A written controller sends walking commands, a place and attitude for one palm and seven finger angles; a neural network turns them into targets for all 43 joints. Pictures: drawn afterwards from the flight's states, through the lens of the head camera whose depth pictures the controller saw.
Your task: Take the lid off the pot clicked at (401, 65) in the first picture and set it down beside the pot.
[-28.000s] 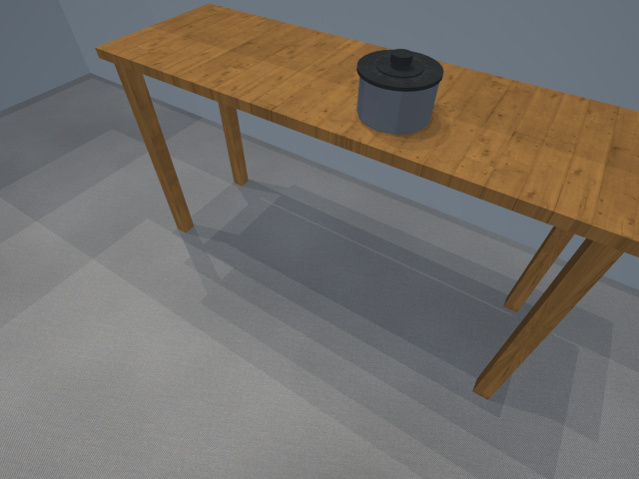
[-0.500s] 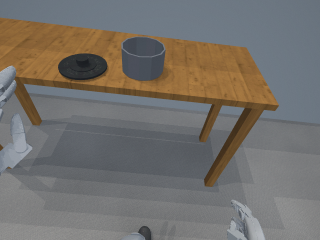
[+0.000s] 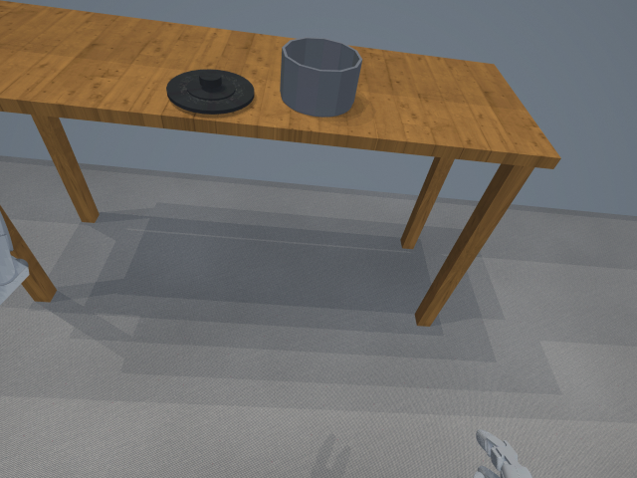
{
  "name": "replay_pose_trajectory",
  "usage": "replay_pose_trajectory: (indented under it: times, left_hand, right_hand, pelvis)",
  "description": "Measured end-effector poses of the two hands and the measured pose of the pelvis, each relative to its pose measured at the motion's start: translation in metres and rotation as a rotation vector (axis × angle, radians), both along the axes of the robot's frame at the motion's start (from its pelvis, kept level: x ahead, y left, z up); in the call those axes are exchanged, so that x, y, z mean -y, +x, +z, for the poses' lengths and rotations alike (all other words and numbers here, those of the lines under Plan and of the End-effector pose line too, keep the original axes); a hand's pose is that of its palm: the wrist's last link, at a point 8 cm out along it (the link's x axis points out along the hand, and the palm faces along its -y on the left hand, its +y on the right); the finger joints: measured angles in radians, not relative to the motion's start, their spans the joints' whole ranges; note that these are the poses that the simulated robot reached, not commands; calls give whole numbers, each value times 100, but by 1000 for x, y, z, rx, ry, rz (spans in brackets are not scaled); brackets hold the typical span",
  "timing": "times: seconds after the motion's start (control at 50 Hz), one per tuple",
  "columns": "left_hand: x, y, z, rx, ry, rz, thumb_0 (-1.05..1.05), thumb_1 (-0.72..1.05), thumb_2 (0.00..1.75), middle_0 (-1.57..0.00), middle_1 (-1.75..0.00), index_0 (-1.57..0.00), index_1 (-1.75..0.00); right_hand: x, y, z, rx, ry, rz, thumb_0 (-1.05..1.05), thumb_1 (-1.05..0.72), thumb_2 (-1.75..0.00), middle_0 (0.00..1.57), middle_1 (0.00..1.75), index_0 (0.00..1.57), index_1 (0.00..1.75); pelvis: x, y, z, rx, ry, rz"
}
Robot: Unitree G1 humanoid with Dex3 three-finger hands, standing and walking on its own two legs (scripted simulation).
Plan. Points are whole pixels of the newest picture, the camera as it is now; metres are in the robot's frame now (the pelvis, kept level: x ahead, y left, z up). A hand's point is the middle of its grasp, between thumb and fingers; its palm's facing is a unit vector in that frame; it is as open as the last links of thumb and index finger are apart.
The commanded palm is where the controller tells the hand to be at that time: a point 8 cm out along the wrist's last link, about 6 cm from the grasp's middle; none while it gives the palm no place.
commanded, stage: stop stepping back and stand still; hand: left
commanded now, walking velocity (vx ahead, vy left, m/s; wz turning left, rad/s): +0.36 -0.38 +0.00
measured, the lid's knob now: (210, 79) +0.83 +0.29 +0.08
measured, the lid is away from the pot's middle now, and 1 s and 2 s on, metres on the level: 0.24 0.24 0.24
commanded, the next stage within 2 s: let the arm hang, fingers relaxed in 0.30 s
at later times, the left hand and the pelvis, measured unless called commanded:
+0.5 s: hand out of the picture +0.11 +0.17 -0.15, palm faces +0.02 -0.98 -0.19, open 7.4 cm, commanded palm none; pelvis +0.01 -0.01 -0.01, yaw +2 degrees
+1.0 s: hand out of the picture +0.09 +0.13 -0.15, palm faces +0.11 -0.96 -0.24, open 7.2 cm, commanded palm none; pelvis +0.08 -0.05 +0.02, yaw +4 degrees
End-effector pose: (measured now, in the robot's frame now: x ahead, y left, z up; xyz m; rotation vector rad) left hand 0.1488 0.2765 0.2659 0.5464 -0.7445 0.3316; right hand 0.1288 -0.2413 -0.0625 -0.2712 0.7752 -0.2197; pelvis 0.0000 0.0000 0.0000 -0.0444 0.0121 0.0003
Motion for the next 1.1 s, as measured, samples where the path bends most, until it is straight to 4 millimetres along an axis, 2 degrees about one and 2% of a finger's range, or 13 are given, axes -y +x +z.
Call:
replay_pose_trajectory:
  times: [0.1, 0.26, 0.28, 0.32, 0.38, 0.46, 0.52, 0.56, 0.62, 0.74, 0.82, 0.92, 1.1]
  left_hand:
    - [-17, 2, 8, -51, -52, 36, 1, 89, 90, -21, -30, -21, -30]
    - [9, 3, 6, -260, 18, -17, 1, 89, 90, -20, -30, -21, -30]
    - [8, 13, -11, -335, 8, -4, 1, 89, 90, -20, -30, -21, -30]
    - [2, 35, -71, -568, -81, 47, 0, 90, 90, -20, -30, -21, -30]
    - [2, 43, -196, -987, -264, 129, 0, 90, 90, -19, -29, -20, -30]
    - [35, -10, -338, -1515, -511, 177, 1, 91, 90, -19, -29, -20, -30]
    - [67, -63, -402, -1810, -638, 175, 1, 92, 90, -19, -29, -20, -30]
    - [62, -86, -411, -1889, -683, 265, -1, 99, 90, -20, -29, -21, -30]
    - [60, -108, -403, -1987, -681, 334, -2, 102, 90, -20, -29, -21, -30]
    - [70, -123, -379, -2020, -670, 443, -1, 97, 90, -20, -29, -20, -30]
    - [85, -115, -372, -2032, -685, 463, 0, 94, 90, -20, -29, -20, -30]
    - [106, -89, -379, -2025, -726, 423, 0, 92, 90, -20, -29, -20, -30]
    - [98, -53, -379, -1969, -714, 415, 2, 96, 90, -20, -29, -20, -30]
  right_hand:
    - [-31, -17, 13, 1, 93, 6, 1, -91, -90, 20, 30, 21, 30]
    - [-38, -19, 21, -17, 138, 26, 1, -90, -90, 20, 30, 21, 30]
    - [-33, -16, 14, -21, 143, 41, 1, -90, -90, 20, 30, 21, 30]
    - [-20, -13, -6, -55, 151, 51, 0, -90, -90, 20, 31, 21, 30]
    - [3, -15, -39, -108, 156, 27, 0, -90, -90, 20, 30, 21, 30]
    - [25, -34, -54, -235, 96, -20, 0, -91, -90, 20, 30, 21, 30]
    - [36, -54, -55, -311, 44, -57, 0, -91, -90, 20, 30, 21, 30]
    - [40, -73, -54, -386, 33, -79, 0, -91, -90, 20, 30, 20, 30]
    - [43, -103, -53, -532, 46, -90, 0, -91, -90, 19, 30, 20, 30]
    - [45, -129, -62, -742, 133, -103, 0, -91, -90, 19, 30, 20, 30]
    - [38, -113, -64, -762, 175, -109, 0, -91, -90, 19, 30, 20, 30]
    - [23, -72, -67, -694, 201, -93, 0, -91, -90, 19, 30, 20, 30]
    - [28, -25, -65, -613, 166, -89, 2, -95, -90, 20, 30, 20, 30]
  pelvis:
    - [-5, -15, 21, 14, -6, -5]
    - [-2, -11, 39, -25, -41, -4]
    - [-2, -10, 37, -32, -40, 11]
    - [-1, -8, 28, -40, -13, 24]
    - [4, -5, 8, -37, 33, 18]
    - [5, 7, -2, 10, 22, 47]
    - [8, 16, -9, 18, 30, 34]
    - [15, 20, -6, 7, 44, 31]
    - [25, 27, 4, -16, 52, 50]
    - [46, 48, 14, -27, 58, 81]
    - [49, 63, 21, -27, 48, 85]
    - [51, 77, 23, -29, 43, 79]
    - [50, 90, 24, -17, 45, 69]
